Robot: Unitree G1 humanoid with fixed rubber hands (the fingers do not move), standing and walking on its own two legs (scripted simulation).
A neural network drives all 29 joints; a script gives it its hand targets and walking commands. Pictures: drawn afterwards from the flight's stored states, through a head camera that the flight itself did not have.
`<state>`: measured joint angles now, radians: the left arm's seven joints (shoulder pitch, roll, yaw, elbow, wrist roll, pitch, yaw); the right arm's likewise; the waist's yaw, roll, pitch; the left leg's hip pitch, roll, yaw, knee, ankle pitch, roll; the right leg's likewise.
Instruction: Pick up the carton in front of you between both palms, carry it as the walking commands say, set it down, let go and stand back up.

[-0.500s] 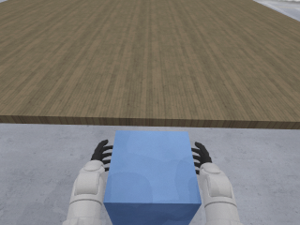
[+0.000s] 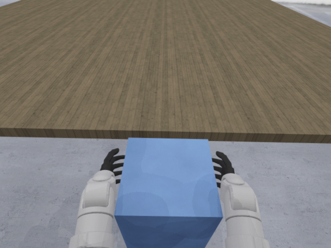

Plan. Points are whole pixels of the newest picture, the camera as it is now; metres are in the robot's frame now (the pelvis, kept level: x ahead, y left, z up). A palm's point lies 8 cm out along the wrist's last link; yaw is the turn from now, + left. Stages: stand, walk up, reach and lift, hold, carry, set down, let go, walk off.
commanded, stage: hold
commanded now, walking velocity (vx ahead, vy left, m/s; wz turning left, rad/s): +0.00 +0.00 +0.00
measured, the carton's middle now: (166, 196) +0.28 +0.00 -0.02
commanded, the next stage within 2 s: carry in 0.66 s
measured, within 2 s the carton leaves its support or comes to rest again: neither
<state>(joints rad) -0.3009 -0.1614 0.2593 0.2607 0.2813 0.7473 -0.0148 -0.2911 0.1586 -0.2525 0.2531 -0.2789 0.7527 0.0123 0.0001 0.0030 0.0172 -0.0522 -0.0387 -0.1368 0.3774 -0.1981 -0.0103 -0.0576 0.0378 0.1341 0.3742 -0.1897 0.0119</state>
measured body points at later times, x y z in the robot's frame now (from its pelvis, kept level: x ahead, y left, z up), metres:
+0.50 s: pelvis +0.01 +0.00 +0.00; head -0.04 +0.00 +0.45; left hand +0.31 +0.15 +0.04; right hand +0.31 -0.15 +0.04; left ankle +0.02 +0.13 -0.74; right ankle +0.02 -0.13 -0.74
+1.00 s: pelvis +0.08 +0.01 -0.02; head +0.05 +0.01 +0.43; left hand +0.37 +0.16 +0.07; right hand +0.37 -0.14 +0.06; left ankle +0.01 +0.14 -0.74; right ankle +0.04 -0.12 -0.74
